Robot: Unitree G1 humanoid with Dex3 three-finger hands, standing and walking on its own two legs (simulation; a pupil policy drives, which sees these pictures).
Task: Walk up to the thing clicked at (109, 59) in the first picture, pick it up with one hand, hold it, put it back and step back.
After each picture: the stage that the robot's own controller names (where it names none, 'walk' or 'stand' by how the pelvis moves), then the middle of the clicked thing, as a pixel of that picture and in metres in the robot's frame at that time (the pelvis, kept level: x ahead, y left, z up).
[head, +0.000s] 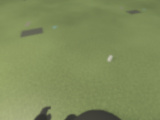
stand; (110, 58) +1.24 -0.37 -0.72
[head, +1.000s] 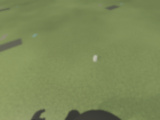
walk; (95, 58) +1.15 +0.03 -0.69
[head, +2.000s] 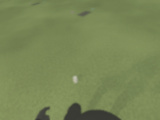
walk; (75, 79) +0.68 +0.30 -0.72
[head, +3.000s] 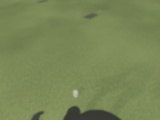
walk; (75, 93) +0.46 +0.22 -0.71
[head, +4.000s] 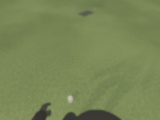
stand; (70, 99) +0.35 +0.21 -0.72
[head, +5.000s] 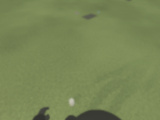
stand; (71, 102) +0.34 +0.20 -0.72
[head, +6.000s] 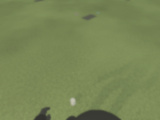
stand; (73, 101) +0.35 +0.20 -0.73
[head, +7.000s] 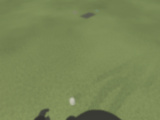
stand; (72, 101) +0.34 +0.21 -0.73
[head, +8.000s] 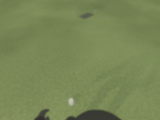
stand; (71, 101) +0.34 +0.22 -0.73
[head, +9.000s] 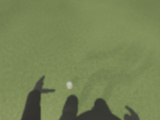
go down; (69, 85) +0.37 +0.21 -0.60
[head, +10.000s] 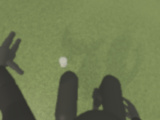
go down; (63, 62) +0.43 +0.23 -0.30
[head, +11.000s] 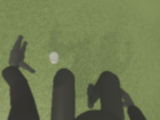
close in; (54, 58) +0.42 +0.24 -0.27
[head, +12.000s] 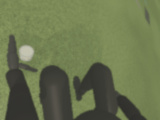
close; (26, 54) +0.41 +0.27 -0.22
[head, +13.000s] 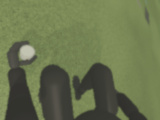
close; (26, 53) +0.40 +0.27 -0.23
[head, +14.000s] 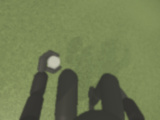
lift; (53, 63) +0.34 +0.26 -0.10
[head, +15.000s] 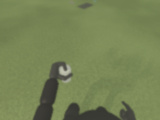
hold; (65, 73) +0.32 +0.17 +0.04
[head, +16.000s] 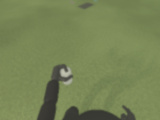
hold; (66, 76) +0.32 +0.17 +0.00
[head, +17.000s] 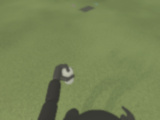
hold; (68, 75) +0.32 +0.17 +0.01
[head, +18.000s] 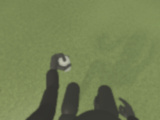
crouch; (65, 64) +0.39 +0.18 -0.07
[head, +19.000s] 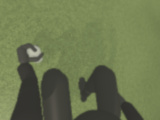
lower; (35, 54) +0.41 +0.25 -0.22
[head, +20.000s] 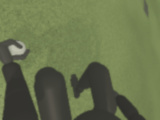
lower; (18, 51) +0.42 +0.28 -0.23
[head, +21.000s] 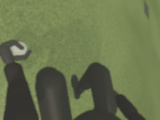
lower; (20, 51) +0.42 +0.28 -0.23
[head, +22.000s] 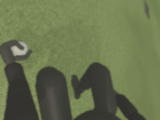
lower; (20, 51) +0.41 +0.28 -0.23
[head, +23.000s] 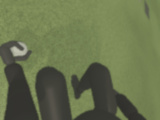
lower; (20, 52) +0.41 +0.28 -0.23
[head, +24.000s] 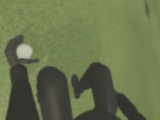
open; (24, 53) +0.40 +0.26 -0.23
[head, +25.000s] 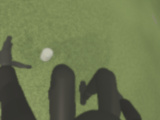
stand; (46, 55) +0.40 +0.24 -0.24
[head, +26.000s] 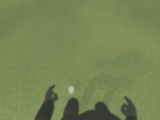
stand; (71, 90) +0.37 +0.18 -0.60
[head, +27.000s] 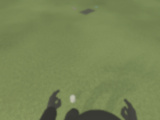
stand; (72, 98) +0.36 +0.18 -0.66
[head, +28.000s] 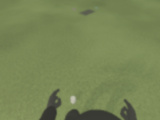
stand; (73, 99) +0.35 +0.18 -0.67
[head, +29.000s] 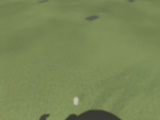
stand; (76, 101) +0.37 +0.16 -0.72
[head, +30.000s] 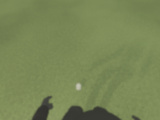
walk; (78, 86) +0.41 +0.13 -0.70
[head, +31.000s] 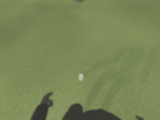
walk; (81, 77) +0.59 +0.15 -0.70
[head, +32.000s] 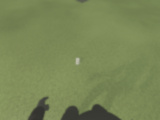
walk; (77, 61) +0.93 +0.20 -0.70
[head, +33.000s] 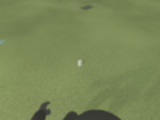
stand; (79, 63) +1.00 +0.19 -0.71
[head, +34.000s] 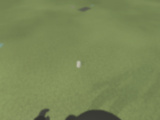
stand; (78, 64) +0.99 +0.22 -0.73
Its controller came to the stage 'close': yes
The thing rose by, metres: 0.72
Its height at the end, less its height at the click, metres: +0.00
